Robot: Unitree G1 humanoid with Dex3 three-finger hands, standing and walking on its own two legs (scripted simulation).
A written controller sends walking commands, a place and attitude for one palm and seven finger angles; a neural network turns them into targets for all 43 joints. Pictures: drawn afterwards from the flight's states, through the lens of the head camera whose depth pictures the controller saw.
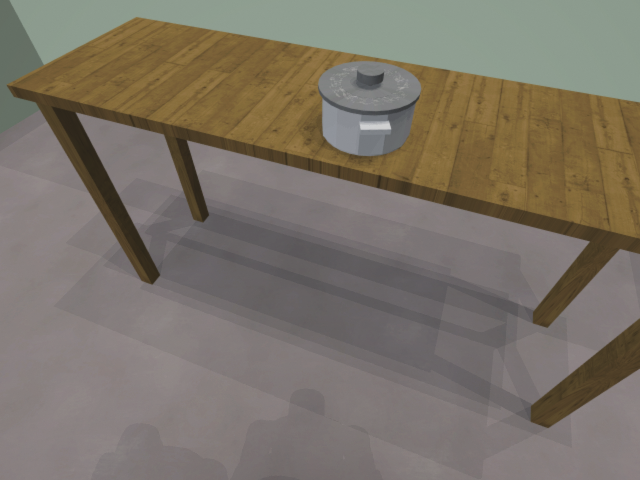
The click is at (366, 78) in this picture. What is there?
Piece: lid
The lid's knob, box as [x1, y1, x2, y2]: [357, 63, 383, 84]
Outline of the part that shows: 357,68 357,79 360,82 367,84 375,84 382,80 383,68 379,65 368,63 362,64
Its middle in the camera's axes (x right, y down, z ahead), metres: +0.09 -0.29 +0.69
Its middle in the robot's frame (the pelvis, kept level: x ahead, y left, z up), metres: +0.74 -0.05 +0.15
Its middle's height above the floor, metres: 0.93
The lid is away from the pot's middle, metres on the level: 0.00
